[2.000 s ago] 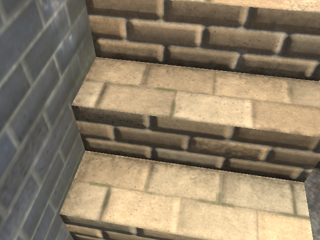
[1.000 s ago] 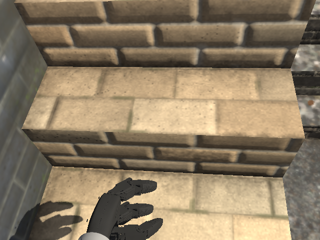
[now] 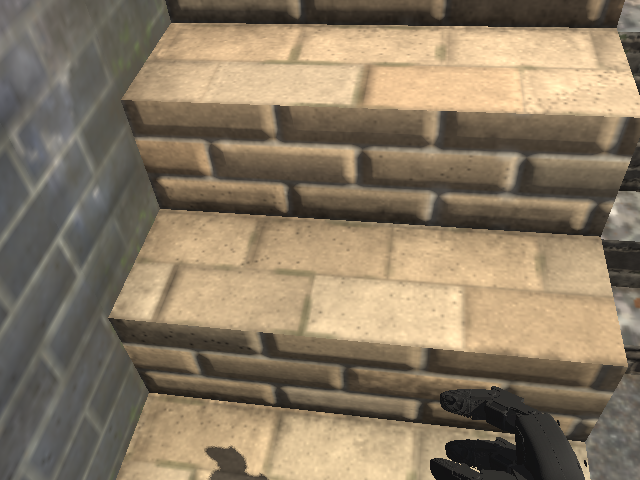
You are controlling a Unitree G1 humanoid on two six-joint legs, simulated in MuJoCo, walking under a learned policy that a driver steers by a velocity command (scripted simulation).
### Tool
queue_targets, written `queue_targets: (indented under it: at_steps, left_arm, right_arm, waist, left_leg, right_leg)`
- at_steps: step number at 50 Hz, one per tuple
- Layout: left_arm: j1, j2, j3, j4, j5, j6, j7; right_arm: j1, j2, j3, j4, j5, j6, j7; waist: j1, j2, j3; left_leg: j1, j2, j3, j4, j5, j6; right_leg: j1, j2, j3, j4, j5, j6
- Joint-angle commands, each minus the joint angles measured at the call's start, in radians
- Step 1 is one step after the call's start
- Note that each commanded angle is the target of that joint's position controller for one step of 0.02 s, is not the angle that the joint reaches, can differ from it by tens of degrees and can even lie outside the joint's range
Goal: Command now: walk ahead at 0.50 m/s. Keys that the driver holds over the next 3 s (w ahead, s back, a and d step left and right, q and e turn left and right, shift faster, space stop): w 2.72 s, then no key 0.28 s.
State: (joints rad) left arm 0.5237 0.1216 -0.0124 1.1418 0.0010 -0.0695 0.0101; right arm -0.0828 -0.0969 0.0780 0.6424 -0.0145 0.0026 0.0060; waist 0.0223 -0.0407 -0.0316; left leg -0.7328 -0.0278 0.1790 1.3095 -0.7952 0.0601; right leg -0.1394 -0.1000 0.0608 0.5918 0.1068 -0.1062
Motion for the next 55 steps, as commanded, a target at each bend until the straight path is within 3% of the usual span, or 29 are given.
queue_targets:
  at_steps: [1,2,4,7,11,13,16,18,19,20,21,22,24,28,31,32,34,35,36,37,41,44,47,49,50,52,53,54,55]
  left_arm:
    - [-0.339,0.098,0.034,-0.313,-0.022,-0.036,-0.023]
    - [-0.389,0.014,0.010,-0.417,-0.042,-0.031,0.003]
    - [-0.230,0.005,-0.014,-0.427,0.002,-0.012,0.022]
    - [-0.138,0.007,-0.040,-0.431,0.005,0.013,0.018]
    - [-0.179,0.094,-0.028,-0.418,0.006,0.043,0.061]
    - [-0.171,0.129,-0.017,-0.406,-0.003,0.046,0.073]
    - [-0.183,0.137,0.003,-0.347,-0.031,0.057,0.046]
    - [-0.102,0.100,0.017,-0.252,-0.005,0.041,0.000]
    - [-0.121,0.091,0.008,-0.266,0.028,0.025,-0.021]
    - [-0.127,0.143,0.009,-0.289,0.031,0.010,-0.018]
    - [-0.129,0.215,0.024,-0.328,0.059,-0.017,-0.005]
    - [-0.188,0.225,0.026,-0.361,0.065,-0.042,0.002]
    - [-0.266,0.206,0.007,-0.376,0.031,-0.080,0.002]
    - [-0.217,0.189,0.001,-0.334,0.006,-0.050,0.018]
    - [-0.234,0.213,0.007,-0.304,0.006,-0.036,0.017]
    - [-0.238,0.210,0.007,-0.333,0.016,-0.043,-0.001]
    - [-0.284,0.021,-0.033,-0.344,0.012,-0.101,-0.040]
    - [-0.124,0.061,-0.020,-0.298,-0.036,-0.111,-0.058]
    - [-0.181,0.085,-0.020,-0.337,-0.051,-0.122,-0.065]
    - [-0.330,0.044,-0.043,-0.417,-0.040,-0.122,-0.062]
    - [-0.376,-0.033,-0.103,-0.479,-0.046,-0.098,-0.037]
    - [-0.397,-0.054,-0.122,-0.518,-0.050,-0.079,-0.019]
    - [-0.746,-0.042,-0.148,-0.678,-0.054,-0.062,0.002]
    - [-0.869,-0.077,-0.189,-0.755,-0.052,-0.060,-0.004]
    - [-0.794,-0.050,-0.152,-0.712,-0.050,-0.051,-0.006]
    - [-0.478,0.111,-0.072,-0.630,-0.010,-0.018,-0.030]
    - [-0.290,0.194,-0.033,-0.579,0.006,-0.019,-0.028]
    - [-0.105,0.256,0.012,-0.480,0.022,0.012,-0.023]
    - [0.030,0.336,0.051,-0.353,0.026,0.044,-0.003]
  right_arm:
    - [0.255,-0.100,-0.058,0.120,-0.075,0.022,-0.002]
    - [0.101,-0.016,-0.038,0.110,-0.081,0.002,0.009]
    - [0.050,0.031,-0.028,0.154,-0.061,-0.032,0.013]
    - [0.040,-0.086,-0.041,0.140,-0.064,-0.054,0.021]
    - [0.021,-0.152,-0.041,0.072,-0.072,-0.057,-0.007]
    - [-0.002,-0.178,-0.052,0.034,-0.049,-0.060,-0.008]
    - [0.079,-0.214,-0.070,0.037,-0.003,-0.045,-0.030]
    - [0.088,-0.197,-0.058,0.030,0.030,-0.040,-0.038]
    - [0.137,-0.162,-0.040,0.017,0.013,-0.049,-0.023]
    - [0.194,-0.123,-0.032,-0.014,-0.005,-0.055,-0.007]
    - [0.151,-0.113,-0.029,-0.006,0.015,-0.059,0.001]
    - [0.053,-0.125,-0.033,-0.025,0.025,-0.058,-0.001]
    - [0.014,-0.124,-0.025,-0.051,0.009,-0.062,-0.005]
    - [-0.005,-0.117,-0.001,-0.045,-0.009,-0.067,-0.008]
    - [0.164,-0.164,-0.034,0.049,0.029,-0.035,-0.003]
    - [0.242,-0.184,-0.048,0.093,0.026,-0.040,-0.001]
    - [0.598,-0.290,-0.093,0.239,-0.023,-0.026,-0.011]
    - [0.618,-0.352,-0.119,0.227,-0.031,-0.018,-0.017]
    - [0.537,-0.282,-0.107,0.250,-0.014,-0.020,-0.010]
    - [0.404,-0.231,-0.094,0.229,-0.029,-0.021,-0.010]
    - [0.423,-0.076,-0.066,0.347,-0.021,-0.054,0.021]
    - [0.482,-0.144,-0.077,0.378,-0.009,-0.061,0.011]
    - [0.510,-0.161,-0.065,0.366,0.026,-0.039,-0.016]
    - [0.611,-0.224,-0.076,0.387,0.092,-0.018,-0.046]
    - [0.667,-0.247,-0.070,0.420,0.083,-0.049,-0.040]
    - [0.621,-0.453,-0.124,0.421,0.024,-0.063,-0.041]
    - [0.594,-0.454,-0.148,0.362,0.021,-0.086,-0.038]
    - [0.598,-0.407,-0.146,0.355,0.019,-0.102,-0.018]
    - [0.490,-0.264,-0.116,0.318,0.000,-0.109,0.019]
  waist:
    - [-0.095,0.227,-0.108]
    - [0.012,0.170,-0.013]
    - [0.146,0.046,0.030]
    - [0.230,0.096,-0.007]
    - [0.223,0.147,-0.029]
    - [0.234,0.161,-0.040]
    - [0.159,0.130,-0.069]
    - [0.156,0.087,0.018]
    - [0.093,-0.013,0.057]
    - [0.009,-0.122,0.009]
    - [0.043,-0.090,-0.018]
    - [0.053,-0.004,-0.013]
    - [0.007,0.040,-0.030]
    - [0.007,0.033,-0.069]
    - [-0.025,-0.056,-0.063]
    - [-0.033,-0.093,-0.073]
    - [-0.115,0.212,-0.140]
    - [-0.069,0.231,-0.253]
    - [-0.028,0.117,-0.116]
    - [0.016,0.051,0.065]
    - [0.060,0.001,0.088]
    - [0.063,0.088,0.078]
    - [-0.012,0.143,0.124]
    - [-0.020,0.212,-0.004]
    - [0.006,0.220,-0.141]
    - [0.196,0.315,-0.331]
    - [0.221,0.290,-0.358]
    - [0.241,0.125,-0.497]
    - [0.220,-0.199,-0.436]
  left_leg:
    - [0.229,0.269,-0.784,-0.704,0.120,0.213]
    - [0.072,0.266,-0.614,-0.588,0.160,0.132]
    - [-0.040,0.221,-0.347,-0.523,0.294,0.032]
    - [-0.072,0.274,-0.256,-0.663,0.329,0.059]
    - [-0.126,0.328,-0.237,-0.791,0.346,0.110]
    - [-0.093,0.301,-0.177,-0.800,0.339,0.090]
    - [0.091,0.307,-0.149,-0.772,0.350,0.141]
    - [0.161,0.262,-0.106,-0.550,0.344,0.152]
    - [0.180,0.139,-0.014,-0.357,0.454,0.115]
    - [0.058,0.030,-0.051,-0.177,0.403,0.033]
    - [-0.094,-0.024,-0.141,0.008,0.423,-0.005]
    - [-0.128,-0.002,-0.237,0.169,0.481,-0.021]
    - [-0.158,0.013,-0.281,0.277,0.513,-0.037]
    - [0.115,0.020,-0.112,-0.194,0.438,-0.013]
    - [0.436,-0.028,0.050,-0.707,0.522,0.020]
    - [0.547,0.037,-0.120,-0.787,0.505,0.027]
    - [0.911,0.318,-0.679,-0.876,0.808,0.105]
    - [1.017,0.455,-1.017,-1.010,0.353,0.204]
    - [0.923,0.440,-1.005,-1.038,0.078,0.175]
    - [0.721,0.372,-0.802,-0.956,0.248,0.171]
    - [0.546,0.294,-0.511,-0.927,0.573,0.103]
    - [0.566,0.313,-0.447,-0.991,0.562,0.103]
    - [0.257,0.252,-0.334,-1.224,0.581,0.127]
    - [0.068,0.220,-0.187,-1.424,1.052,0.139]
    - [0.191,0.259,-0.168,-1.314,1.966,0.147]
    - [0.638,0.297,-0.117,-0.959,2.909,0.167]
    - [0.681,0.325,-0.238,-0.770,2.729,0.164]
    - [0.525,0.290,-0.281,-0.603,2.289,0.184]
    - [0.222,0.095,-0.224,-0.295,1.320,0.173]
  right_leg:
    - [-0.473,0.206,0.167,1.192,-0.378,0.061]
    - [-0.638,0.219,0.207,1.398,-0.478,0.054]
    - [-0.702,0.196,0.135,1.428,-0.278,0.003]
    - [-0.766,0.209,0.078,1.510,-0.143,0.031]
    - [-0.668,0.200,-0.018,1.416,-0.096,0.128]
    - [-0.537,0.139,-0.055,1.023,-0.168,0.138]
    - [-0.245,0.097,-0.201,0.267,-0.354,0.056]
    - [-0.119,0.125,-0.257,-0.096,-0.325,0.003]
    - [-0.166,0.134,-0.094,-0.085,-0.248,-0.040]
    - [-0.100,-0.016,0.262,-0.122,-0.086,-0.136]
    - [-0.121,-0.132,0.589,-0.257,-0.497,-0.246]
    - [-0.199,-0.185,0.648,-0.302,-0.698,-0.254]
    - [-0.247,-0.207,0.553,-0.295,-0.719,-0.220]
    - [-0.268,-0.082,0.193,-0.270,-0.505,-0.113]
    - [-0.301,-0.016,0.061,-0.182,-0.419,-0.144]
    - [-0.318,-0.031,0.078,-0.049,-0.392,-0.146]
    - [-0.775,0.180,0.073,0.798,-0.499,-0.009]
    - [-0.976,0.250,0.181,1.239,-0.537,0.069]
    - [-1.191,0.242,0.198,1.493,-0.459,0.089]
    - [-1.295,0.230,0.208,1.600,-0.360,0.113]
    - [-1.397,0.195,0.171,1.811,-0.288,0.052]
    - [-1.497,0.128,0.173,1.849,-0.315,0.037]
    - [-1.239,0.075,-0.080,1.423,-0.332,0.087]
    - [-0.485,0.073,-0.336,0.890,-0.504,0.064]
    - [-0.272,0.162,-0.401,0.955,-0.502,0.033]
    - [-0.280,0.193,-0.254,0.776,-0.563,-0.028]
    - [-0.142,0.140,-0.039,0.449,-0.596,-0.083]
    - [0.128,0.079,0.227,0.295,-0.614,-0.141]
    - [0.208,-0.099,0.668,-0.041,-0.704,-0.238]
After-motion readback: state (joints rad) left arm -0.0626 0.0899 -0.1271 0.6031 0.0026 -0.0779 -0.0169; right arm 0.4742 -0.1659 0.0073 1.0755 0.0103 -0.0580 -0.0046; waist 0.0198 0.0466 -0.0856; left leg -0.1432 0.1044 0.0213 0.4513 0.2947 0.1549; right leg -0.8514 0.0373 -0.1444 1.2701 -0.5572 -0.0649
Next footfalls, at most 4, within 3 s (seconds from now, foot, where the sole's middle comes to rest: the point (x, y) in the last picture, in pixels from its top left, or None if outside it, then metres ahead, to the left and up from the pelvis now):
0.36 right None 0.13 -0.12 -0.64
0.66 left None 0.15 0.07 -0.64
1.04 right None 0.35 -0.16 -0.43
1.56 left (255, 273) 0.63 0.16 -0.21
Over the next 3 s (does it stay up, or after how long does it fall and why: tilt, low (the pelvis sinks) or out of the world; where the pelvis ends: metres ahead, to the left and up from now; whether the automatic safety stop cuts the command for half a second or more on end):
stays up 0.87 0.07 0.82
